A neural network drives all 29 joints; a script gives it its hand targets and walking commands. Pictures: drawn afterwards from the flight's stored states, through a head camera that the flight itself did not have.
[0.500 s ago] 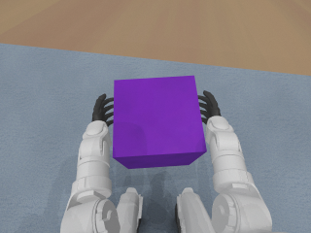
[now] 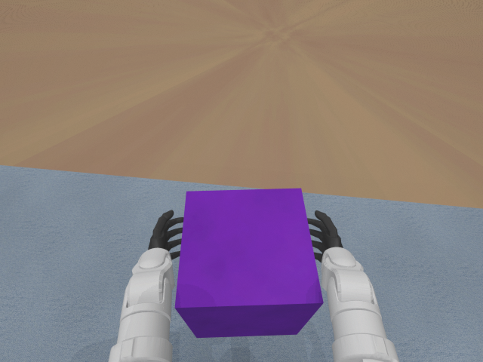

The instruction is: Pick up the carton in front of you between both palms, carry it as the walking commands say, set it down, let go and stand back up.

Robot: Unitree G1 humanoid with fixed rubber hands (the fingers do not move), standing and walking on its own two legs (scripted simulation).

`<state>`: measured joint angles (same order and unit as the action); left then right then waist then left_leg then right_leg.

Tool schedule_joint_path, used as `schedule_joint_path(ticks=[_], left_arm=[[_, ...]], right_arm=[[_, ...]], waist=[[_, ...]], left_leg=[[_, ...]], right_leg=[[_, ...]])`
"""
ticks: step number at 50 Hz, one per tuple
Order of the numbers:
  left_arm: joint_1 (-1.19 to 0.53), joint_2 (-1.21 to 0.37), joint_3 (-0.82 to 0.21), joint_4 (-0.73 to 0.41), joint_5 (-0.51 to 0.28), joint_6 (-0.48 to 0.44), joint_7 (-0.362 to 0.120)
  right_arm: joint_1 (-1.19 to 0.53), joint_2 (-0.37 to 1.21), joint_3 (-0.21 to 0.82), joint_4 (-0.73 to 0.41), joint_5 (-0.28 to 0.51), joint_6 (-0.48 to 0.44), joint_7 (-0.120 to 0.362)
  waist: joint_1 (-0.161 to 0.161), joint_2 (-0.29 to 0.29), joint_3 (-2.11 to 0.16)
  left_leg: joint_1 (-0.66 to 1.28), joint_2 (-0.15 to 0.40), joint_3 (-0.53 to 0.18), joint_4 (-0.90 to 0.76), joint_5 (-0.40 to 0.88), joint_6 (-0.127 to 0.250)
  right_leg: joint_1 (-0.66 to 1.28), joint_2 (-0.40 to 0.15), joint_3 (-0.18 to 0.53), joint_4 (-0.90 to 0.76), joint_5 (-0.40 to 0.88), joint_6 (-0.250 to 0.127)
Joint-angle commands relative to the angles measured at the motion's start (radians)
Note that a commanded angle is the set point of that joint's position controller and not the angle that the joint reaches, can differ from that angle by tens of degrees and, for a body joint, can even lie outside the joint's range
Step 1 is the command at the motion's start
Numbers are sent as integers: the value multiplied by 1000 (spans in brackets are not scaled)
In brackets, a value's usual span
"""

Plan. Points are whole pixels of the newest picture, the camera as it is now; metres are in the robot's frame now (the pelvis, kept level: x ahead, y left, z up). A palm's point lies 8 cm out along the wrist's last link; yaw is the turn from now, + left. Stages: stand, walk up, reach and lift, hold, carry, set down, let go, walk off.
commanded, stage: reach and lift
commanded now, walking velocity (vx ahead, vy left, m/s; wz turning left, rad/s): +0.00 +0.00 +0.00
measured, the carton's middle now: (245, 268) +0.31 +0.00 -0.06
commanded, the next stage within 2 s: hold in 1.10 s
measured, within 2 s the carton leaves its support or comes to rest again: neither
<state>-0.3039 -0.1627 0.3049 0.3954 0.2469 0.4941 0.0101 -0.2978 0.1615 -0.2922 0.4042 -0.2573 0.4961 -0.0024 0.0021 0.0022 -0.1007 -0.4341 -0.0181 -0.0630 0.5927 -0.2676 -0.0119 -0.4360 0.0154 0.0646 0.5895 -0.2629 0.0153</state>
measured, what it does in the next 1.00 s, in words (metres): stands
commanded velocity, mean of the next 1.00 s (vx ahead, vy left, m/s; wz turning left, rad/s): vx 0.00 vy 0.00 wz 0.00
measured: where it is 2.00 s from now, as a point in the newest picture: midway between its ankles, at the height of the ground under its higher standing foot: outside the picture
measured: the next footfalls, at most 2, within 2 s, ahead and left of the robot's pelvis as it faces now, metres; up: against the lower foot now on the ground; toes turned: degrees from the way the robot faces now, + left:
none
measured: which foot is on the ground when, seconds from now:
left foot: down 0.00-1.00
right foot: down 0.00-1.00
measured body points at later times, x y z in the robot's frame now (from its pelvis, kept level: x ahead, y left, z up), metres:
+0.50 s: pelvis -0.01 +0.00 +0.01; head -0.02 +0.00 +0.46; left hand +0.31 +0.15 +0.04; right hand +0.31 -0.15 +0.03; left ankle +0.02 +0.13 -0.73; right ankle +0.02 -0.13 -0.73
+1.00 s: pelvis +0.01 +0.00 +0.02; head -0.02 +0.00 +0.47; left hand +0.31 +0.15 +0.04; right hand +0.31 -0.15 +0.04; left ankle +0.02 +0.13 -0.73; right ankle +0.02 -0.13 -0.73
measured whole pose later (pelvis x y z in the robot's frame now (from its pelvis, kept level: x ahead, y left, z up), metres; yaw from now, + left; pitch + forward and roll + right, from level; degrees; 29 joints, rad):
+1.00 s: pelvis +0.01 +0.00 +0.02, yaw +0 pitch -6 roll +0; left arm -0.26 -0.15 0.23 0.28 0.29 0.67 -0.01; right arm -0.25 0.15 -0.22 0.27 -0.28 0.68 0.01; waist 0.00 0.00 0.03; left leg -0.07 -0.01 -0.07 0.36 -0.20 -0.01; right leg -0.07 0.01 0.06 0.36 -0.19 0.01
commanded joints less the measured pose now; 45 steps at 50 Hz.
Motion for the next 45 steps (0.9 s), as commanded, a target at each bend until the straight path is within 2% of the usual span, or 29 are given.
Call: schedule_joint_path(ticks=[1,6,10,12,21,37,45], left_arm=[[-411,-999,-613,22,-191,33,-247],[-387,-963,-554,35,-167,86,-251],[-449,-957,-494,62,-139,95,-260],[-495,-972,-501,48,-145,90,-266],[-550,-967,-517,34,-145,92,-273],[-422,-926,-552,-72,-168,125,-263],[-379,-917,-577,-126,-186,146,-258]], right_arm=[[-474,950,616,-35,208,18,247],[-439,925,554,-28,182,76,249],[-501,918,497,5,158,85,263],[-546,933,505,-5,164,81,269],[-592,941,519,-22,159,82,263],[-459,928,557,-118,190,120,245],[-412,915,575,-170,203,141,239]], waist=[[1,7,-298],[-4,1,-122],[2,7,-53],[2,9,-77],[-4,-2,-132],[3,-5,-149],[-1,-2,-136]], left_leg=[[259,-80,-14,-133,286,3],[281,-72,-10,-209,182,7],[265,-66,-2,-226,75,15],[279,-65,-2,-221,67,17],[321,-70,4,-221,84,13],[395,-80,2,-250,260,8],[417,-82,-4,-263,308,3]], right_leg=[[263,85,7,-129,265,-9],[285,80,-1,-200,166,-20],[278,76,-8,-213,70,-26],[285,75,-8,-210,60,-26],[324,75,-7,-215,70,-20],[413,79,5,-248,262,-7],[437,82,8,-259,309,-5]])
